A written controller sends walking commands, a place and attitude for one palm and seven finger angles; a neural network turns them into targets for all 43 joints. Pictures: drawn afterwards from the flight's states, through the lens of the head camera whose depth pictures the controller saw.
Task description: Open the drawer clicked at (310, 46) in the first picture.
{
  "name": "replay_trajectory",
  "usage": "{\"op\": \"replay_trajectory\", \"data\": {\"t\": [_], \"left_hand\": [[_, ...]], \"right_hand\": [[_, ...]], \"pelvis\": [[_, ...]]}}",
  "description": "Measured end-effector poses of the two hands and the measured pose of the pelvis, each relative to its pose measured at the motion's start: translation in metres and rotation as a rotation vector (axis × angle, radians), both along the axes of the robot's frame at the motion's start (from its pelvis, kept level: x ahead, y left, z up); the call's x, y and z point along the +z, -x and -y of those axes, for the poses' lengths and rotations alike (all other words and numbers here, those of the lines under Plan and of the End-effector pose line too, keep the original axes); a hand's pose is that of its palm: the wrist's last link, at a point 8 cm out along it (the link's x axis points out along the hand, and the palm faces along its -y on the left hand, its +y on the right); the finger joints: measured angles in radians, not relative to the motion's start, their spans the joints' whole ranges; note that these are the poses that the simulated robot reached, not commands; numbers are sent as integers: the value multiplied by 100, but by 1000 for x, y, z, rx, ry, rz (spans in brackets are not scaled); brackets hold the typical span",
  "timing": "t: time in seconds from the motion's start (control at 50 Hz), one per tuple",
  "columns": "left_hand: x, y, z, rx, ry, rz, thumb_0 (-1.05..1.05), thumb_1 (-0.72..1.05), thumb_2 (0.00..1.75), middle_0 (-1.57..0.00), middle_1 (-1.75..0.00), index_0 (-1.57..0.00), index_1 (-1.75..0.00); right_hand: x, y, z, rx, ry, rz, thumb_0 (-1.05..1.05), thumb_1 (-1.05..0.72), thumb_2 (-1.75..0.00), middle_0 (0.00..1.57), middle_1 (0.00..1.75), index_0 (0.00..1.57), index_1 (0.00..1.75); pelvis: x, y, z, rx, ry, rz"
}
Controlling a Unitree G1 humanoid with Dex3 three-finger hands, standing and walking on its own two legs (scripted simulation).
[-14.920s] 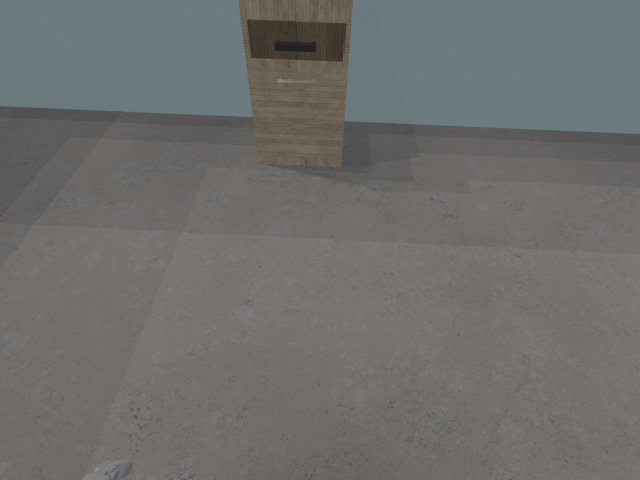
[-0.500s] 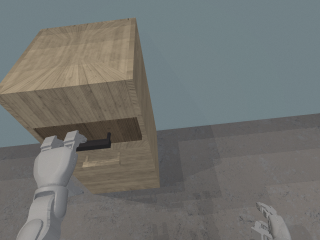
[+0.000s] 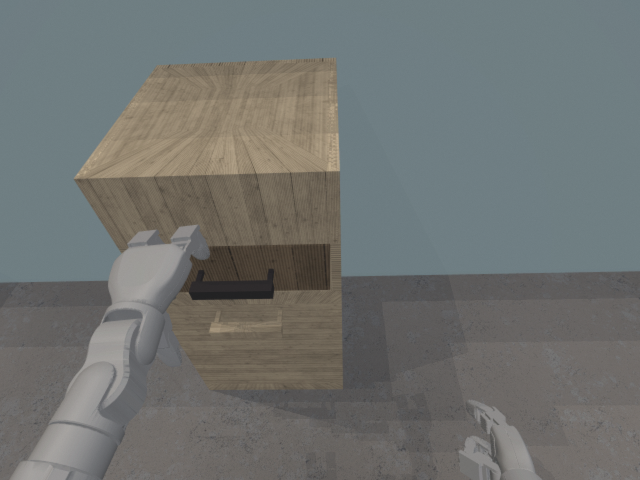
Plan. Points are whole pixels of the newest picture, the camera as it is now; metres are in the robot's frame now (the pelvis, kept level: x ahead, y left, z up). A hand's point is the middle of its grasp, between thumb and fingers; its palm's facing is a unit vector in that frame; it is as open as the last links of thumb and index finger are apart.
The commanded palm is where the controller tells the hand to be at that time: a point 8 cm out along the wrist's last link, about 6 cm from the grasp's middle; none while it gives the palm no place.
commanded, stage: raise the hand with hooked fingers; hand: left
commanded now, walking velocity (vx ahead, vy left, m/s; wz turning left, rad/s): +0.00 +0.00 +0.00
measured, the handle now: (234, 281) +0.50 +0.26 -0.15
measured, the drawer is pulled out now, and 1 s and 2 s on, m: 0.00 0.00 0.00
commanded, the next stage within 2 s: move the hooked fingers above the handle in 0.22 s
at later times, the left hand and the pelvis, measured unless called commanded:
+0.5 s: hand (165, 302) +0.31 +0.26 +0.05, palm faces -0.02 -0.11 -0.99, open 13.8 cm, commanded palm +0.30 +0.26 +0.11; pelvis +0.01 +0.02 +0.00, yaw +1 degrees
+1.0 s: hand (196, 289) +0.37 +0.24 +0.01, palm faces -0.04 -0.05 -1.00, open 13.8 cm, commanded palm +0.35 +0.26 +0.05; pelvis +0.01 -0.02 -0.02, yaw +0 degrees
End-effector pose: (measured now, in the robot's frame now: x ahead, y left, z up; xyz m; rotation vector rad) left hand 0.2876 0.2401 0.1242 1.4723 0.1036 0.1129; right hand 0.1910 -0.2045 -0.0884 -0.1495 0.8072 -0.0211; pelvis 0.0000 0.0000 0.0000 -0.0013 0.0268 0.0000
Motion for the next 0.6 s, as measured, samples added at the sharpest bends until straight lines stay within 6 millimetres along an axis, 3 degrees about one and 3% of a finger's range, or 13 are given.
{"op": "replay_trajectory", "data": {"t": [0.08, 0.16, 0.32, 0.48, 0.6], "left_hand": [[-8, 4, -5, -67, 1, -12, 0, -49, 30, -32, -120, -32, -120], [-1, 7, -14, -104, -19, 43, 0, -49, 30, -32, -120, -32, -120], [5, 0, -43, 1, -17, 65, 0, -49, 30, -32, -120, -32, -120], [-18, -4, -23, -71, 13, -28, 0, -49, 30, -32, -120, -32, -120], [-25, -10, -13, -109, -11, 12, 0, -49, 30, -32, -120, -32, -120]], "right_hand": [[-6, 10, -2, 0, 26, -49, 1, -91, -89, 20, 30, 20, 30], [-13, 17, -4, 2, 40, -97, 1, -91, -89, 20, 30, 20, 30], [-19, 17, -14, 4, 13, -137, 1, -91, -89, 20, 30, 20, 30], [-12, 3, -15, 20, 21, -103, 1, -91, -89, 20, 30, 20, 30], [-13, 0, -6, 17, 35, -100, 1, -91, -89, 20, 30, 20, 30]], "pelvis": [[0, -2, -10, 4, 6, -4], [0, -4, -18, 13, 11, -14], [0, -7, -25, 22, 16, -34], [0, -10, -24, 26, 18, -46], [-2, -9, -16, 21, 15, -66]]}}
